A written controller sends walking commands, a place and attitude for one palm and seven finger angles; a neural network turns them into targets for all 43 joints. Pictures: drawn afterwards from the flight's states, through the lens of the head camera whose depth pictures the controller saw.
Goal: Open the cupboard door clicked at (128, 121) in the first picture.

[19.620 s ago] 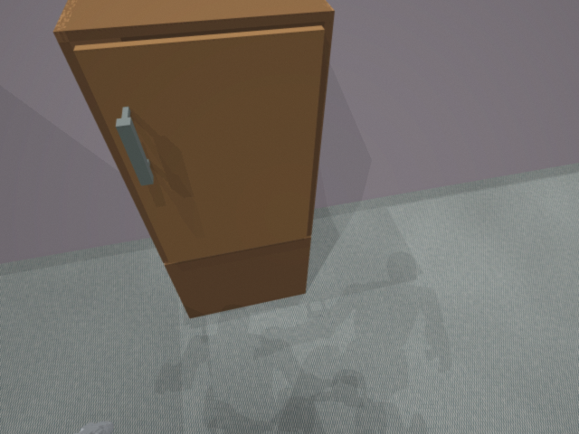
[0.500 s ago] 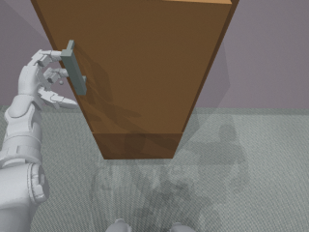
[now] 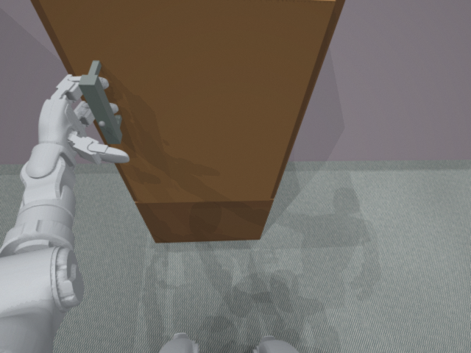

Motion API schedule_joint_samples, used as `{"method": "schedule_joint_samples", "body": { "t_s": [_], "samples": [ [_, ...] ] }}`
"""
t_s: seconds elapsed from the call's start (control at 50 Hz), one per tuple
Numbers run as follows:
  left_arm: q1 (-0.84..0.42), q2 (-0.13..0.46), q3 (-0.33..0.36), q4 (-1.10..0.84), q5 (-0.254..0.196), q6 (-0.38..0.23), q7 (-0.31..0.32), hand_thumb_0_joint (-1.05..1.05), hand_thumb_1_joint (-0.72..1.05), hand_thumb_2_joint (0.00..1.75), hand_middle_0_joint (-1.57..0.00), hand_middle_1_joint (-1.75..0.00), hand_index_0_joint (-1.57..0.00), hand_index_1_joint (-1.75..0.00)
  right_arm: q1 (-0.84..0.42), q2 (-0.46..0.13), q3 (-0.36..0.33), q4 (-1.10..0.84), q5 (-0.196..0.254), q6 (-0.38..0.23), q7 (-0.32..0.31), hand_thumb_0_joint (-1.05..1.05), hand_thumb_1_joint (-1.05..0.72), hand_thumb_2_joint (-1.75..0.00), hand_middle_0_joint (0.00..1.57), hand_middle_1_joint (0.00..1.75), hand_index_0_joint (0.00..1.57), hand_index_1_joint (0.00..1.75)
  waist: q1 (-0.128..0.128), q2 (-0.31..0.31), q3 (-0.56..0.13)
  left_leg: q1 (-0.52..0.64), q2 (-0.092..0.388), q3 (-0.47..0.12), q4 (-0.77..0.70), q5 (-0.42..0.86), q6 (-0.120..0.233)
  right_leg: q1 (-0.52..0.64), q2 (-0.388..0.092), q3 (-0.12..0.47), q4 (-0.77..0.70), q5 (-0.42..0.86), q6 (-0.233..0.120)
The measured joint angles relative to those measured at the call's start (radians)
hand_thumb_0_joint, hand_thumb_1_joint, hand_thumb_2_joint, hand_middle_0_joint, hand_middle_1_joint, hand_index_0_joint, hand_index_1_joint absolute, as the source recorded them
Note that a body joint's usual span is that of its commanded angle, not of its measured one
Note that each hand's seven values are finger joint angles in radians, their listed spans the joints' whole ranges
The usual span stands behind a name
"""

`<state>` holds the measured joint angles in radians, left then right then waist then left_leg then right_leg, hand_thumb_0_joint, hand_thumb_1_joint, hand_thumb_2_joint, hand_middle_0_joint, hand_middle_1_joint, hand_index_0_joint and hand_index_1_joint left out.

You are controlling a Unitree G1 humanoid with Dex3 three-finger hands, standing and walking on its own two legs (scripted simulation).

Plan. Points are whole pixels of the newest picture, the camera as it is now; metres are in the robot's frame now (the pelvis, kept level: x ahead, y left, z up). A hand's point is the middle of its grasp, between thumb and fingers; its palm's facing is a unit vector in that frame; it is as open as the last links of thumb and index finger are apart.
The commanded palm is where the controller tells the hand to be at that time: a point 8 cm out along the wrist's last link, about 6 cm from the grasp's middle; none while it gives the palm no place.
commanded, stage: slide the fingers in behind the handle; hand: left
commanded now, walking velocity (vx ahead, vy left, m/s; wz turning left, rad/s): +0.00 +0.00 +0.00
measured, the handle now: (105, 104) +0.52 +0.21 +0.10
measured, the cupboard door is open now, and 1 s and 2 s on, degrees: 0 0 28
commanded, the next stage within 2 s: close the thumb around the handle in 0.42 s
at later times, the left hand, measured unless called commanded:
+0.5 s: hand (105, 124) +0.48 +0.20 +0.10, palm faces +0.01 -1.00 -0.01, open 13.9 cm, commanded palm +0.45 +0.24 +0.10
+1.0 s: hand (108, 122) +0.48 +0.19 +0.10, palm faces +0.00 -1.00 -0.01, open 7.9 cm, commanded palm +0.45 +0.24 +0.10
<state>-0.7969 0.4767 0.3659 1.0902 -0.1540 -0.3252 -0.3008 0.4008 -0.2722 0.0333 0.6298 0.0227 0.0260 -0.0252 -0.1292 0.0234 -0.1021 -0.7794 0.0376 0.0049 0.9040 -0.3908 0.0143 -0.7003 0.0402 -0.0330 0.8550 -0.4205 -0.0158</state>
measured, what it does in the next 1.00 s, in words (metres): stands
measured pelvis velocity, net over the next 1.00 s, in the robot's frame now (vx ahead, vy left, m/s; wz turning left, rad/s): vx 0.00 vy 0.00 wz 0.00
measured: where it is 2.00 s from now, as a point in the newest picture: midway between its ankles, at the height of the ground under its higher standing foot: outside the picture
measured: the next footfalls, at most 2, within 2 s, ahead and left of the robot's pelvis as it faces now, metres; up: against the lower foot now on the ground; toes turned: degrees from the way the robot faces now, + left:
none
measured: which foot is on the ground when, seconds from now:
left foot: down 0.00-1.00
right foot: down 0.00-1.00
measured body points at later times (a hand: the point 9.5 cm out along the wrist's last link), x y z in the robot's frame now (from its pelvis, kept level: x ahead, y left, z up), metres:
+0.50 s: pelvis +0.00 +0.00 +0.00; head +0.08 +0.01 +0.44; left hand +0.47 +0.25 +0.10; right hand +0.03 -0.26 -0.12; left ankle +0.02 +0.11 -0.69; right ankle -0.01 -0.11 -0.69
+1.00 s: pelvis +0.00 +0.00 +0.00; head +0.09 +0.01 +0.44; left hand +0.47 +0.25 +0.11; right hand +0.03 -0.26 -0.11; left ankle +0.02 +0.11 -0.69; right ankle -0.01 -0.11 -0.69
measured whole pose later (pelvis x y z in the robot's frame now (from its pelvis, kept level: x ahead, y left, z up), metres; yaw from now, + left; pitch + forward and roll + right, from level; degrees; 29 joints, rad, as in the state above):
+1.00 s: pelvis +0.00 +0.00 +0.00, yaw +0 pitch +16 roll -2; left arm -0.80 0.45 0.35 1.08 -0.14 -0.33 -0.26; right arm 0.39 -0.27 0.03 0.62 0.02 0.02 -0.02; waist -0.12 0.03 -0.10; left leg -0.78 0.03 0.01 0.90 -0.39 0.02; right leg -0.70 0.04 -0.03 0.86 -0.42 -0.01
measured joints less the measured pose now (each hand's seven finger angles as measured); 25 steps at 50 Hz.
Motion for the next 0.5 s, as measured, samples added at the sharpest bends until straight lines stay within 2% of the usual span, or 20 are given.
{"method": "schedule_joint_samples", "body": {
  "t_s": [0.16, 0.26, 0.5],
  "samples": [
    [0.001, -0.009, 0.002, 0.005, 0.010, -0.004, 0.018, -0.02, -0.50, 0.30, -0.30, -1.20, -0.30, -1.20, -0.002, 0.001, -0.001, -0.005, 0.000, -0.003, -0.001, 0.00, -0.90, -0.90, 0.21, 0.30, 0.21, 0.30, -0.003, 0.002, -0.001, 0.004, 0.001, 0.004, -0.004, 0.003, -0.001, 0.000, 0.001, 0.005, 0.001, 0.002, -0.001],
    [-0.020, 0.006, 0.009, 0.033, 0.019, -0.003, 0.015, -0.02, -0.50, 0.30, -0.30, -1.20, -0.31, -1.21, -0.013, 0.001, 0.003, -0.009, 0.001, -0.005, -0.006, 0.00, -0.90, -0.90, 0.21, 0.30, 0.21, 0.30, -0.008, 0.000, 0.004, -0.006, 0.001, 0.003, 0.000, 0.004, 0.000, -0.009, 0.000, 0.003, 0.006, 0.002, -0.001],
    [-0.028, -0.021, -0.024, 0.019, 0.011, -0.011, 0.042, -0.02, -0.50, 0.30, -0.31, -1.21, -0.32, -1.22, -0.014, 0.002, -0.003, 0.008, -0.002, -0.015, -0.002, 0.00, -0.90, -0.90, 0.21, 0.30, 0.21, 0.30, 0.007, 0.003, 0.002, -0.015, -0.007, -0.004, 0.005, 0.002, 0.001, -0.014, -0.006, -0.003, 0.008, -0.002, 0.002]
  ]
}}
